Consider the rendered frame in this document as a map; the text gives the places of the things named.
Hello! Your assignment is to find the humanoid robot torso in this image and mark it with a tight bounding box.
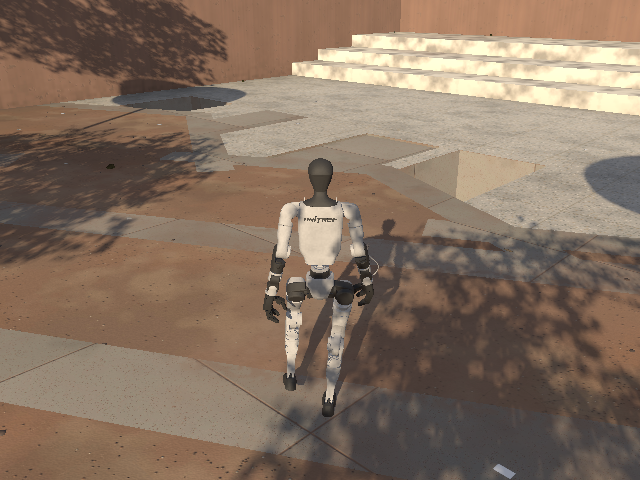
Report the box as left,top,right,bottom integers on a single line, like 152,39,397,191
297,197,344,300

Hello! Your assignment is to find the left robot upper arm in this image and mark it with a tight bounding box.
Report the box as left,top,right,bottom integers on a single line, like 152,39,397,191
275,202,300,259

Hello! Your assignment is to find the robot left hand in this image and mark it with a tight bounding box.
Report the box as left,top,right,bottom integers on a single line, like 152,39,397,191
263,294,287,323

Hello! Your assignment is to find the left robot forearm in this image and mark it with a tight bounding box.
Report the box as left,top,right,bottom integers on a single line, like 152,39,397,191
265,244,286,296

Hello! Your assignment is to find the right robot upper arm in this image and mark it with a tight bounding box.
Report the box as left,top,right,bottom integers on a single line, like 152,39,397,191
341,202,366,257

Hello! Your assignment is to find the left robot foot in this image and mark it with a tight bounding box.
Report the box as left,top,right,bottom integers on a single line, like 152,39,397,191
283,373,297,391

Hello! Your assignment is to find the robot right hand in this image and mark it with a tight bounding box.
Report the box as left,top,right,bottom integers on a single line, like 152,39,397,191
353,281,374,306

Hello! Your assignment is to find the right robot forearm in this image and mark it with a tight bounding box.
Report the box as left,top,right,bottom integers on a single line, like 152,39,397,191
355,242,373,286

